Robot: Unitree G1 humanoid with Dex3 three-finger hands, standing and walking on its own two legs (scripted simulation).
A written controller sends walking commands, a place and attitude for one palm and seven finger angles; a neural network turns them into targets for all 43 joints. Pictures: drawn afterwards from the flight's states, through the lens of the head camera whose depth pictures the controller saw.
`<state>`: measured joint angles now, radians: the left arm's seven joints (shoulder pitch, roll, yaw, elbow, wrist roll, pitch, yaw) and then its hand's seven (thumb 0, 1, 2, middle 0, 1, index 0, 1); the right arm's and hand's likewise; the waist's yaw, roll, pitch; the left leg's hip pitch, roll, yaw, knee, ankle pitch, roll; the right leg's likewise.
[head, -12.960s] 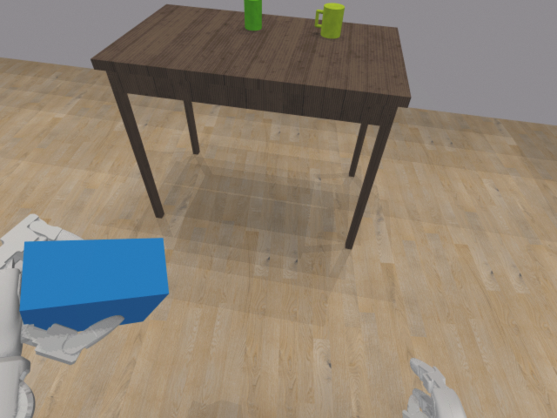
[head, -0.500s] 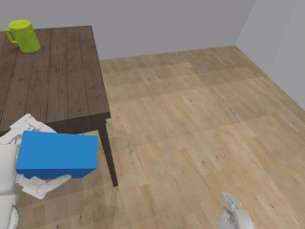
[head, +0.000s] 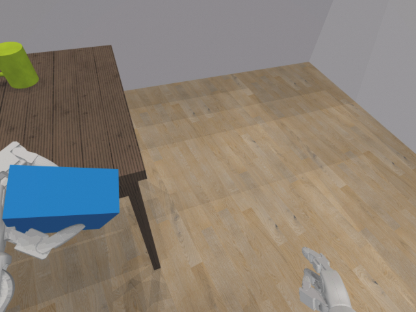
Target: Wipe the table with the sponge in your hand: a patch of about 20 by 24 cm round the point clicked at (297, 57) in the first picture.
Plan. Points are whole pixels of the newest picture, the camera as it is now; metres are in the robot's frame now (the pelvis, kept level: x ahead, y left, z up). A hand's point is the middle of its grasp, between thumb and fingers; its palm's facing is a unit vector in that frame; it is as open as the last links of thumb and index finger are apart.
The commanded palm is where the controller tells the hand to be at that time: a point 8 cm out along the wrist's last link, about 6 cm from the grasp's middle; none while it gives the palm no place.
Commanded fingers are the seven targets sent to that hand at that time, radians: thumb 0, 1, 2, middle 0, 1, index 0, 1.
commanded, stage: shuffle to correct the standing spot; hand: left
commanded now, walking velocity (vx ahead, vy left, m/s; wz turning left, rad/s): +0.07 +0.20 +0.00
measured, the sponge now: (79, 202) +0.24 +0.22 +0.14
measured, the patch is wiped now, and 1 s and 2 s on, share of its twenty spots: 0.00 0.00 0.00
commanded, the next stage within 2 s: none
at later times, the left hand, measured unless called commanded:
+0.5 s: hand out of the picture +0.18 +0.28 +0.16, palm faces +0.38 -0.86 -0.34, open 10.6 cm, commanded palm +0.13 +0.33 +0.19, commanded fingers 0.00 0.10 1.30 -1.20 -1.60 -1.20 -1.60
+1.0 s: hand out of the picture +0.17 +0.36 +0.16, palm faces +0.38 -0.80 -0.45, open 10.5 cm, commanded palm +0.12 +0.39 +0.19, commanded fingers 0.00 0.10 1.30 -1.20 -1.60 -1.20 -1.60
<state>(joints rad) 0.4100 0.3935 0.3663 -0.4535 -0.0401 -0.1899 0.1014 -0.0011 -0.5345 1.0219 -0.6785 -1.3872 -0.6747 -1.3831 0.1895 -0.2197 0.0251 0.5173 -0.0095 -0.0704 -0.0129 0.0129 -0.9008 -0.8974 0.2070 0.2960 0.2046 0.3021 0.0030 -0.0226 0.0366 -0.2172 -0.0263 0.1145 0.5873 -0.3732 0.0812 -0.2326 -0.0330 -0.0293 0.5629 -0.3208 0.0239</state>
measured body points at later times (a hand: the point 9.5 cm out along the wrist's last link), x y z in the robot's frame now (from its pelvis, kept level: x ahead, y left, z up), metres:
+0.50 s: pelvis -0.04 +0.05 -0.02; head -0.02 +0.07 +0.43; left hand +0.16 +0.33 +0.18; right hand +0.14 -0.19 -0.09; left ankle +0.00 +0.18 -0.73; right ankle -0.02 -0.13 -0.73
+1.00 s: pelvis -0.04 +0.11 +0.01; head -0.02 +0.11 +0.46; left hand +0.14 +0.40 +0.19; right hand +0.10 -0.15 -0.08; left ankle +0.00 +0.29 -0.70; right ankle -0.03 -0.01 -0.73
